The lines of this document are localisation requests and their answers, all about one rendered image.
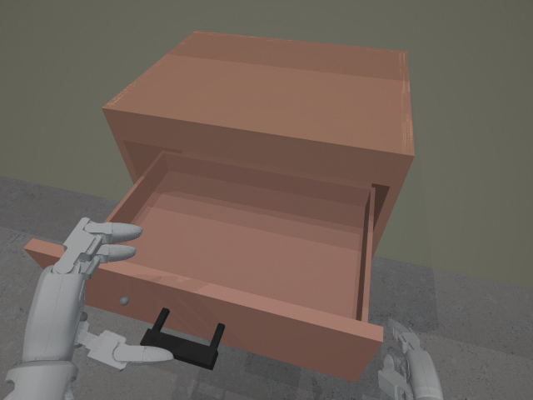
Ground robot left hand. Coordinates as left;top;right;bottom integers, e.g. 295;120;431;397
22;217;174;373

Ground robot left forearm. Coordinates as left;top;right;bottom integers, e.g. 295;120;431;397
3;361;78;400

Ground handle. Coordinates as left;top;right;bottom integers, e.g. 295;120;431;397
140;307;225;370

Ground drawer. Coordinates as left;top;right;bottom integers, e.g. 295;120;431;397
23;151;383;383

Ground robot right hand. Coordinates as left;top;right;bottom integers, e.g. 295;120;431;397
378;318;444;400

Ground cabinet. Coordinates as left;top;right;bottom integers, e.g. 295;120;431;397
102;31;415;260

